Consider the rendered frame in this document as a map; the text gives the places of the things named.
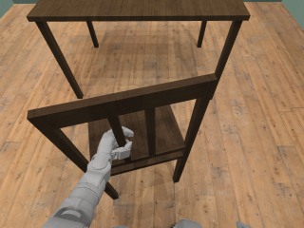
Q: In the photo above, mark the chair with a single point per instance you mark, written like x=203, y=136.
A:
x=146, y=111

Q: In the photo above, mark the robot left hand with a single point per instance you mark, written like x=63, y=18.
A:
x=108, y=145

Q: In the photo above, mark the table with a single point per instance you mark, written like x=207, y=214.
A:
x=137, y=11

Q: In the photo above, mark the robot left forearm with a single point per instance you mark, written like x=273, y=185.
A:
x=81, y=204

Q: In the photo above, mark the robot left upper arm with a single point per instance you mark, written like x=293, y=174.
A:
x=56, y=222

